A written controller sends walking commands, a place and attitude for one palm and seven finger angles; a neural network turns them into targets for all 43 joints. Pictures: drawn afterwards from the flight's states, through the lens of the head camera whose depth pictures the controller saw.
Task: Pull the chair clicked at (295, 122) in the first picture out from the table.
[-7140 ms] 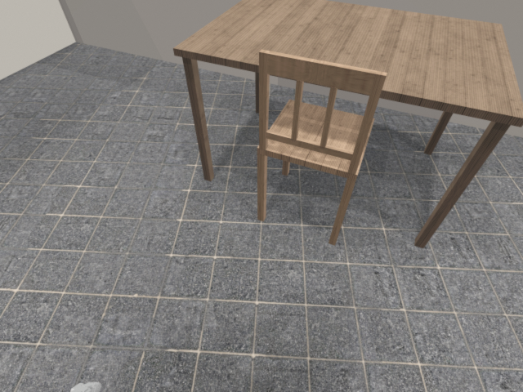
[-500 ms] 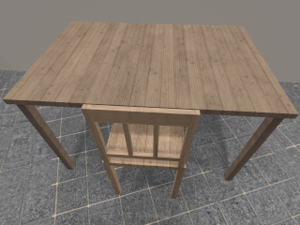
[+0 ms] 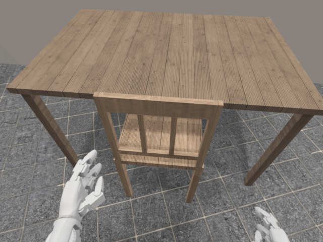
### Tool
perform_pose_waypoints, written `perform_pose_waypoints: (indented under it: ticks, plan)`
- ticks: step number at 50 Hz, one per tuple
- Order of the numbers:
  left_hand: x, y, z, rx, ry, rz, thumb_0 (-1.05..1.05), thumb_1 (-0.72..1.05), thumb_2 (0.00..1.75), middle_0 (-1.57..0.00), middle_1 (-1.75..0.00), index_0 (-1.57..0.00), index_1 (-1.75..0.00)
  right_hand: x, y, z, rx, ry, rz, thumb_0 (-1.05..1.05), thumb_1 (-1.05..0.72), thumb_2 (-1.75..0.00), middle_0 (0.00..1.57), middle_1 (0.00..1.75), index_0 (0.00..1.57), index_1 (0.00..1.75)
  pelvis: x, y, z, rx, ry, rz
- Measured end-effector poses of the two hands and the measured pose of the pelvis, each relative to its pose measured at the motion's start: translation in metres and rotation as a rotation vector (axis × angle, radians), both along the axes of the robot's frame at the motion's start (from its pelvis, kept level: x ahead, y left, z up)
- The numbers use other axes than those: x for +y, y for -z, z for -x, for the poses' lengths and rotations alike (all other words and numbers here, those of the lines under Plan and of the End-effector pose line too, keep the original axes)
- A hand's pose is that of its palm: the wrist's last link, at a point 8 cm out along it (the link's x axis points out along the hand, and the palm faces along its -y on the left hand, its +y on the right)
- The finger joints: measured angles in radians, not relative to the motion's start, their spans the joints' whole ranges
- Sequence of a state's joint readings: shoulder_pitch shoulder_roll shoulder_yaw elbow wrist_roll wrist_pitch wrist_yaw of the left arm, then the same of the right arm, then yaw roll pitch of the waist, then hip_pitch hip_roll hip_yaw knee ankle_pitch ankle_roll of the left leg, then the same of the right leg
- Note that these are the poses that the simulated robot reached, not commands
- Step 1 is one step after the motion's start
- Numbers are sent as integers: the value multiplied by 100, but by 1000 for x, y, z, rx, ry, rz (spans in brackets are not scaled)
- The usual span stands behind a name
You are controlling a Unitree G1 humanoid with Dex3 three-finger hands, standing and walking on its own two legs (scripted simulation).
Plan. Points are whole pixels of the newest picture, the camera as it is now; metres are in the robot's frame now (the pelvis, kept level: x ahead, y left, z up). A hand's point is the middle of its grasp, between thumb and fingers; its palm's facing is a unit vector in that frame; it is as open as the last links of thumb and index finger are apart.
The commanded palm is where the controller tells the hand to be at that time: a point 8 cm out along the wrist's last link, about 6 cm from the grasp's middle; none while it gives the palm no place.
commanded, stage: raise the hand toward the chair's back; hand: left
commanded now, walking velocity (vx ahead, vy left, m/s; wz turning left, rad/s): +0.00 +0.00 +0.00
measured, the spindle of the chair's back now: (143, 133) +0.49 +0.09 -0.09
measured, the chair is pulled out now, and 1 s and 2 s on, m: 0.00 0.00 0.00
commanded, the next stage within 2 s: aim the fingers beside a spindle in 1.84 s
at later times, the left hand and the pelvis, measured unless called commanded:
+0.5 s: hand (96, 213) +0.20 +0.17 -0.03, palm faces -0.11 -0.99 -0.02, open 12.2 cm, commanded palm +0.17 +0.23 -0.02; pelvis -0.02 +0.01 -0.07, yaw +0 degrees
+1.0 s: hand (81, 201) +0.22 +0.21 -0.01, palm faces -0.03 -1.00 -0.06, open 16.2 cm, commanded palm +0.21 +0.26 -0.01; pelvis +0.00 +0.02 -0.05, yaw +0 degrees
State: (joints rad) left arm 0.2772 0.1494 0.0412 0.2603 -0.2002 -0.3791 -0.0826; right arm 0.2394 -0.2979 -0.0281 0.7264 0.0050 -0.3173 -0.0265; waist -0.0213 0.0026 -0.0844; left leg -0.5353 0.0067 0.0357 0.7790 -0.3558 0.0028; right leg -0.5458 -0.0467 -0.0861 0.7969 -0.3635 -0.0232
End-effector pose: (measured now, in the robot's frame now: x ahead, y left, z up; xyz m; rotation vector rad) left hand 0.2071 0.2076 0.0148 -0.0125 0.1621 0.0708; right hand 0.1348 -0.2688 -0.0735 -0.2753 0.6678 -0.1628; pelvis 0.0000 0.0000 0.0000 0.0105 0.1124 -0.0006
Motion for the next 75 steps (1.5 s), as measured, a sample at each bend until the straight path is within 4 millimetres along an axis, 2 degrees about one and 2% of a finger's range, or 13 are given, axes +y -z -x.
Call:
perform_pose_waypoints:
  ticks: [4,9,12,16,21,27,31,35,40,48,54,61,75]
  plan:
    - [-19,11,3,-225,170,28,1,72,81,-17,-27,-17,-27,-4,-13,-43,-178,-62,41,2,-91,-90,20,30,20,30,-1,33,9,71,22,-8]
    - [-11,56,43,-100,152,32,1,59,77,-17,-25,-17,-25,15,-8,-79,-278,-112,28,1,-90,-90,20,30,19,30,0,65,17,97,15,-1]
    - [5,62,63,-48,70,-2,1,52,74,-17,-24,-16,-24,37,5,-87,-272,-147,-2,1,-90,-90,20,30,19,30,0,73,19,104,0,22]
    - [19,45,65,-119,46,-60,1,42,70,-15,-23,-15,-22,67,34,-78,-198,-196,-54,1,-90,-90,20,30,20,30,1,78,23,117,-21,52]
    - [17,37,38,-145,144,-54,1,30,65,-14,-21,-13,-21,87,68,-45,-64,-172,-120,1,-90,-90,21,30,20,30,5,78,26,136,-25,66]
    - [20,40,21,-35,160,-25,1,17,59,-13,-19,-12,-18,76,76,-4,47,-45,-129,2,-90,-90,21,30,20,30,12,68,21,141,-5,57]
    - [31,34,19,-45,115,-43,0,7,55,-12,-18,-11,-17,57,69,8,69,3,-79,2,-90,-90,21,30,20,30,15,63,16,144,0,54]
    - [39,33,17,-74,107,-57,0,-2,51,-11,-16,-10,-15,40,61,6,63,18,-21,2,-90,-90,21,30,20,30,18,62,12,148,0,56]
    - [42,33,14,-76,124,-54,0,-14,46,-10,-14,-9,-14,31,49,-11,19,16,20,2,-90,-90,21,30,20,30,20,61,8,147,-3,60]
    - [50,25,6,-90,109,-65,-1,-32,38,-8,-11,-7,-11,50,34,-44,-53,-38,-4,2,-90,-90,20,30,20,30,21,56,2,137,-10,64]
    - [58,21,1,-79,108,-74,-1,-43,33,-7,-10,-6,-9,67,34,-55,-56,-81,-43,1,-90,-90,21,30,20,30,21,53,-1,134,-14,65]
    - [66,17,-6,-75,111,-81,-1,-48,31,-6,-9,-6,-8,69,40,-48,-20,-83,-55,1,-90,-90,21,30,20,30,21,50,-4,132,-15,67]
    - [73,13,-22,-75,120,-71,-1,-50,30,-6,-9,-6,-8,39,38,-20,39,-10,-7,2,-90,-90,21,30,20,30,19,44,-6,129,-8,60]
